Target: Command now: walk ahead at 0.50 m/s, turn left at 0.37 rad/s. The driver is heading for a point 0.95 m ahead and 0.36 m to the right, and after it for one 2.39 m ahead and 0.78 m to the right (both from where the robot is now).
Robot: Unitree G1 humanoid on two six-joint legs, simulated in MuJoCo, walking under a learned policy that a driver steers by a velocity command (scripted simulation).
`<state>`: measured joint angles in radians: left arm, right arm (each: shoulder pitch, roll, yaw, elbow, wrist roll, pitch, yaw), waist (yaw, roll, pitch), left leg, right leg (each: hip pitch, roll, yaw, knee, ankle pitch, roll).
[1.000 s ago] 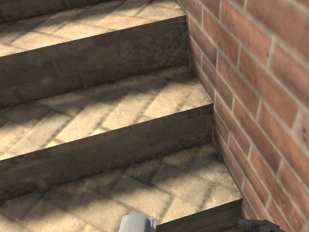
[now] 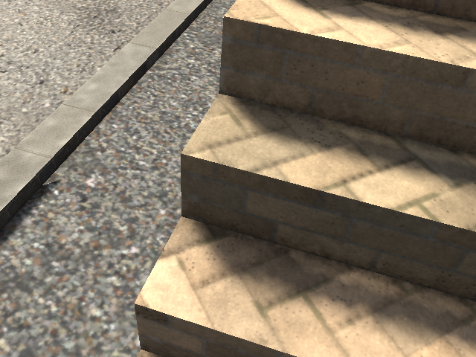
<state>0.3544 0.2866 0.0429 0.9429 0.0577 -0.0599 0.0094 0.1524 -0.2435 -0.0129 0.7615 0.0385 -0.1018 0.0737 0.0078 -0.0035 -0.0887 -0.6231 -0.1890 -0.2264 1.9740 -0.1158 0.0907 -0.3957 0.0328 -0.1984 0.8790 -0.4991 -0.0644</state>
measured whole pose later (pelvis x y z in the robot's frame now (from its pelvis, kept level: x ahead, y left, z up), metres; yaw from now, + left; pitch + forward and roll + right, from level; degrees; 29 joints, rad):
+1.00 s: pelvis +0.25 +0.01 +0.21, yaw -30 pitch +3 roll +1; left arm 0.06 0.25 0.00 0.74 0.02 0.01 -0.02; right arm 0.33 -0.15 0.07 0.85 -0.03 -0.06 -0.03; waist -0.05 -0.06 -0.14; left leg -0.42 -0.02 0.11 0.73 -0.39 0.06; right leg -0.57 0.06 0.06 0.93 -0.35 -0.14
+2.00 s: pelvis +0.38 -0.17 +0.34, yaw -28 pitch +1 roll -3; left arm 0.32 0.33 0.08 0.86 0.01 0.00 0.03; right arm -0.01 -0.18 0.08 0.45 -0.03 0.08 0.02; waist 0.08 0.01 0.01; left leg -0.73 -0.03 -0.09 1.28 -0.56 0.02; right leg -0.59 -0.16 0.04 1.48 -0.15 -0.05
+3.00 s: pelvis +0.73 -0.38 +0.64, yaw -1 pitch -1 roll +2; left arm 0.69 0.03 -0.03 1.02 -0.01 0.01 0.05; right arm 0.07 0.02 0.04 0.61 0.06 0.03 0.03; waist 0.09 0.06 0.03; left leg -1.37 -0.01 -0.07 2.18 -0.18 0.01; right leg -0.01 -0.10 -0.16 0.43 -0.40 0.02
